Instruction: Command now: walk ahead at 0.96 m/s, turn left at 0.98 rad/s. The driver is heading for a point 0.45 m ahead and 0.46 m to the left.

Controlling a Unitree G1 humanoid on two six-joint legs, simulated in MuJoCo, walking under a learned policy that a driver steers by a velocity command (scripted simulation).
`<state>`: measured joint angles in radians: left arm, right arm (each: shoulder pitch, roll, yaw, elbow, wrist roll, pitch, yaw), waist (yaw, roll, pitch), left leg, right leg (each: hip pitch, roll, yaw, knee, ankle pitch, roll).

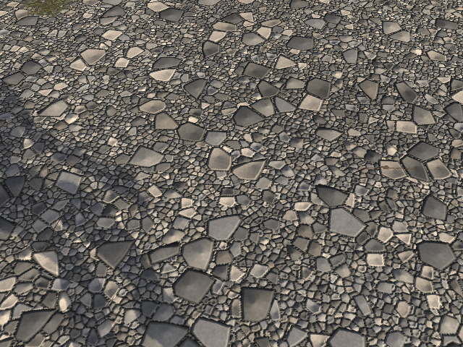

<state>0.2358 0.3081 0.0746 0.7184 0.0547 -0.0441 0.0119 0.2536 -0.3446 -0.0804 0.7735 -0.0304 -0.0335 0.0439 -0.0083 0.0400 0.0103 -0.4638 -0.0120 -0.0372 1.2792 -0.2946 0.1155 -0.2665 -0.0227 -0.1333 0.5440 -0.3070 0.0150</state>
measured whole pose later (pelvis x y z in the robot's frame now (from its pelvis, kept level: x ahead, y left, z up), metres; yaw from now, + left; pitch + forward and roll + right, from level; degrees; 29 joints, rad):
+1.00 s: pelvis +0.86 +0.31 +0.00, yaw +56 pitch +1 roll -3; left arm 0.49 0.33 0.07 0.88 0.03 -0.09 0.00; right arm 0.01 -0.36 -0.04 0.62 -0.04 0.00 0.08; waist 0.06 0.05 0.03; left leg -0.79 0.05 0.03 1.11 -0.10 0.11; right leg 0.06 0.00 -0.25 0.32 -0.36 0.02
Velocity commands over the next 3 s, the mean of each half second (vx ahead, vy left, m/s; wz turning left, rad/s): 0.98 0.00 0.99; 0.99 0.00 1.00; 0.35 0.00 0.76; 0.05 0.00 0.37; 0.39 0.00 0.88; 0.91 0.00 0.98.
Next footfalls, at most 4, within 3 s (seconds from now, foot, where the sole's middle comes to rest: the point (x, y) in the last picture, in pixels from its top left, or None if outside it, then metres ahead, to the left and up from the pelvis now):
0.30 left None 0.44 0.11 -0.77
0.72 right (189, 220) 0.90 0.17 -0.77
1.14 left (65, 195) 1.01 0.61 -0.77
1.56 right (40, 150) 1.23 0.75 -0.77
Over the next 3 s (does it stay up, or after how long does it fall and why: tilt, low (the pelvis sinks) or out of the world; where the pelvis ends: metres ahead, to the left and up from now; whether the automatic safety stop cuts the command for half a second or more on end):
stays up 0.84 1.00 -0.04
